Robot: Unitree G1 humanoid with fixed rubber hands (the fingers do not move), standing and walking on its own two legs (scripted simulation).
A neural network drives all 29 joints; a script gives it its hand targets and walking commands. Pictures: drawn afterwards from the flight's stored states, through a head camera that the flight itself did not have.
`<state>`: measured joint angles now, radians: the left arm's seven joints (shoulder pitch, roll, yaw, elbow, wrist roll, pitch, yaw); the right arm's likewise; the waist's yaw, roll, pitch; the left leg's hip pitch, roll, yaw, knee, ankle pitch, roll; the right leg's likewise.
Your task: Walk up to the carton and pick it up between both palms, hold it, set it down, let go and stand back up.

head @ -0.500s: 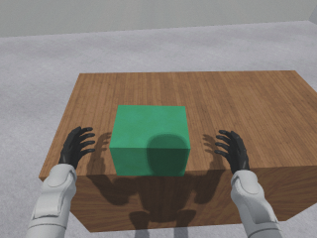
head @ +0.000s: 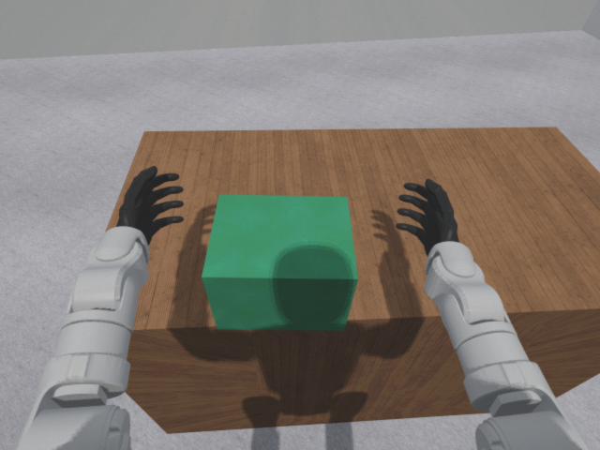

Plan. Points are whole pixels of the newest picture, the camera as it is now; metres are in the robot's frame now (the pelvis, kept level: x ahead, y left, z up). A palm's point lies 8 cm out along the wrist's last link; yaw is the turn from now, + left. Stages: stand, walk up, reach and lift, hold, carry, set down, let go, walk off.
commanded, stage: reach and lift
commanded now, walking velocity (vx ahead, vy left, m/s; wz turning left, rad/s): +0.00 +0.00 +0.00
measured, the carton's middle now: (282, 263) +0.41 +0.04 -0.02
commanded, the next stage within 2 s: none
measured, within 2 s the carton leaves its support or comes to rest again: neither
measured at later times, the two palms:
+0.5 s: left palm (151, 190) +0.43 +0.22 +0.13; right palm (432, 196) +0.43 -0.17 +0.12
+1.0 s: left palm (166, 246) +0.40 +0.21 +0.04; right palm (417, 248) +0.40 -0.17 +0.03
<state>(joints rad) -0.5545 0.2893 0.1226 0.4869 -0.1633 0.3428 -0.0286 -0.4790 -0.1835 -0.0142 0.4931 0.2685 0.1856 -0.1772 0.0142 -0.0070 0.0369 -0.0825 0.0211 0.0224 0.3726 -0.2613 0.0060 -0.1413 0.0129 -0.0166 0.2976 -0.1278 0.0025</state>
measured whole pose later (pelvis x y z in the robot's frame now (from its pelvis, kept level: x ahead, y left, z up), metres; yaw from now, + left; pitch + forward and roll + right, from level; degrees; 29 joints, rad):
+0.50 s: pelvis +0.01 +0.00 +0.00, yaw +1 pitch +3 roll -2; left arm -0.84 0.30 0.09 0.86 -0.15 0.25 0.00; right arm -0.80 -0.25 0.02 0.87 0.32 0.15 -0.15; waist -0.01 0.00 -0.01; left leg -0.18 0.03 0.00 0.39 -0.27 0.00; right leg -0.21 0.02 -0.03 0.28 -0.12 0.00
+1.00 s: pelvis -0.02 -0.01 -0.03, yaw +3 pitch +18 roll -1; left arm -0.98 0.29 -0.08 1.57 -0.30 -0.38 0.01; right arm -0.89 -0.17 0.02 1.36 0.27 -0.29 -0.11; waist -0.06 0.00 -0.21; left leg -0.66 0.00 -0.03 0.67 -0.32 0.00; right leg -0.70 -0.02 -0.07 0.60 -0.21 -0.01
